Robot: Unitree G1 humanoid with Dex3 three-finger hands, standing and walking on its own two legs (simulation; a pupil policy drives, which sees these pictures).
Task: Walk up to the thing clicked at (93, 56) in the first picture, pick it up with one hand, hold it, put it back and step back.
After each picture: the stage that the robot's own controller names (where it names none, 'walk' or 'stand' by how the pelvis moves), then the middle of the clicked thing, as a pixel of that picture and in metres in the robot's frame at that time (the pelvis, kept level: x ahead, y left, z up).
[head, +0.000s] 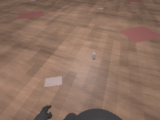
stand; (93, 55) +1.27 -0.07 -0.72
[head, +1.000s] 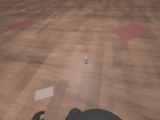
walk; (85, 59) +1.14 +0.20 -0.69
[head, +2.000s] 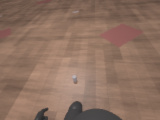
walk; (74, 78) +0.67 +0.32 -0.72
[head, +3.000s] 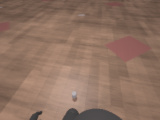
stand; (74, 94) +0.43 +0.20 -0.70
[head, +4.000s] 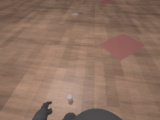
stand; (69, 97) +0.37 +0.22 -0.72
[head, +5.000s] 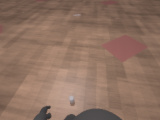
stand; (71, 99) +0.37 +0.21 -0.73
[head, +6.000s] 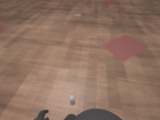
stand; (71, 98) +0.38 +0.21 -0.73
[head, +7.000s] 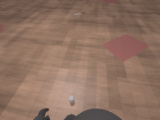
stand; (71, 99) +0.36 +0.21 -0.73
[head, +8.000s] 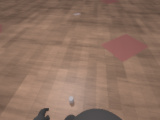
stand; (71, 99) +0.35 +0.21 -0.73
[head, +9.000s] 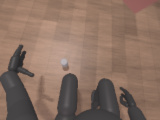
go down; (64, 62) +0.43 +0.24 -0.39
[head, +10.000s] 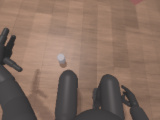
go down; (61, 58) +0.44 +0.25 -0.31
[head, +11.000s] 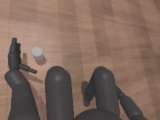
close in; (37, 53) +0.42 +0.29 -0.23
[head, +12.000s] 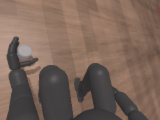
close; (24, 53) +0.41 +0.29 -0.22
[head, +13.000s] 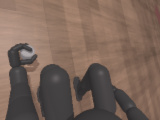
lift; (27, 53) +0.40 +0.28 -0.23
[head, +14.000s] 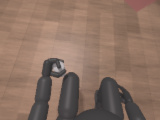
lift; (59, 69) +0.32 +0.22 -0.07
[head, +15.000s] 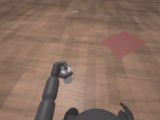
hold; (66, 75) +0.32 +0.17 +0.02
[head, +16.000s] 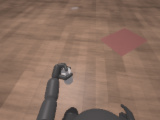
hold; (67, 76) +0.32 +0.17 -0.01
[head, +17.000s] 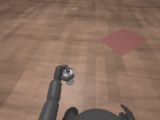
hold; (68, 77) +0.32 +0.16 -0.02
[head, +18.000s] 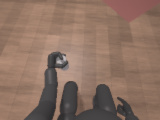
crouch; (63, 63) +0.40 +0.20 -0.09
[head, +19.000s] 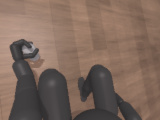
lower; (31, 52) +0.42 +0.27 -0.24
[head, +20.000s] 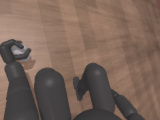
lower; (21, 53) +0.42 +0.29 -0.23
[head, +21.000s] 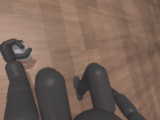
lower; (22, 52) +0.42 +0.29 -0.23
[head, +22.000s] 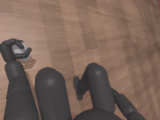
lower; (22, 52) +0.42 +0.29 -0.23
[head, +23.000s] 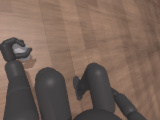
loosen; (22, 52) +0.42 +0.29 -0.23
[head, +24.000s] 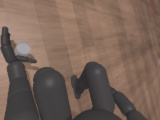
withdraw; (21, 52) +0.41 +0.27 -0.23
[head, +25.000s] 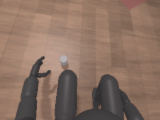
walk; (63, 60) +0.43 +0.23 -0.31
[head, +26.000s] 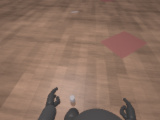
stand; (72, 98) +0.36 +0.17 -0.65
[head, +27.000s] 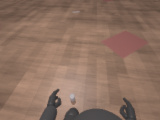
stand; (72, 97) +0.37 +0.19 -0.67
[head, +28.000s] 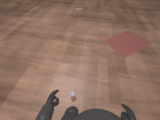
stand; (72, 94) +0.38 +0.19 -0.68
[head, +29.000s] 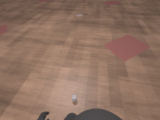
walk; (74, 98) +0.38 +0.19 -0.72
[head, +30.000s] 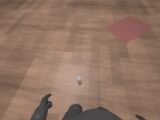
walk; (79, 79) +0.53 +0.15 -0.70
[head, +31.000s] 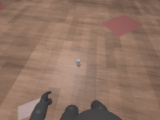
walk; (78, 61) +0.86 +0.14 -0.70
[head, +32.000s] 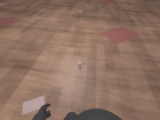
stand; (79, 64) +1.01 +0.19 -0.71
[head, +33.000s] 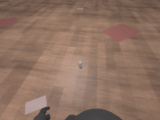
stand; (80, 64) +1.00 +0.19 -0.73
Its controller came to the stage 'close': yes
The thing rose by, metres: 0.69
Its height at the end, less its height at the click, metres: +0.00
